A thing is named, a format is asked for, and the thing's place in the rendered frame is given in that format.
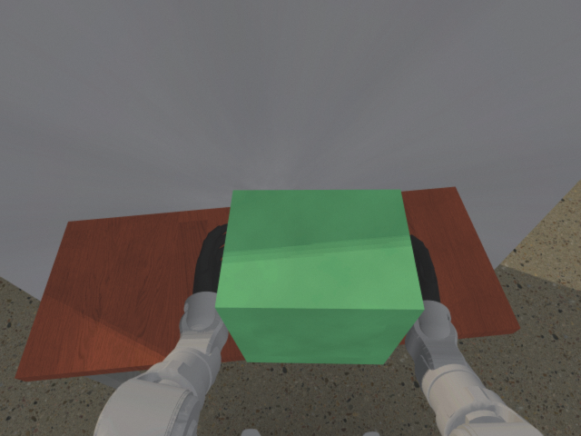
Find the robot right hand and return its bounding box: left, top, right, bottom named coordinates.
left=410, top=235, right=440, bottom=302

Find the carton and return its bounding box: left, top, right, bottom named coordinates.
left=215, top=190, right=425, bottom=364

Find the robot left forearm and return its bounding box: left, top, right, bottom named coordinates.
left=94, top=292, right=229, bottom=436

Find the left robot upper arm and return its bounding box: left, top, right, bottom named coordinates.
left=97, top=378, right=201, bottom=436

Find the table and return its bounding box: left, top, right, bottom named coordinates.
left=15, top=187, right=521, bottom=389

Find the robot left hand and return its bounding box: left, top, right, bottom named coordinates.
left=192, top=223, right=228, bottom=294

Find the robot right forearm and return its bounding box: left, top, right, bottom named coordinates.
left=405, top=301, right=544, bottom=436

